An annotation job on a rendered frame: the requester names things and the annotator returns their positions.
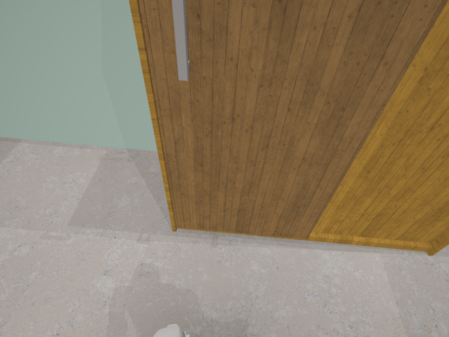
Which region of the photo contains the wardrobe door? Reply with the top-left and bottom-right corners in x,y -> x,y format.
312,0 -> 449,243
139,0 -> 448,239

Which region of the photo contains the handle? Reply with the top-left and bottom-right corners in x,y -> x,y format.
172,0 -> 190,81

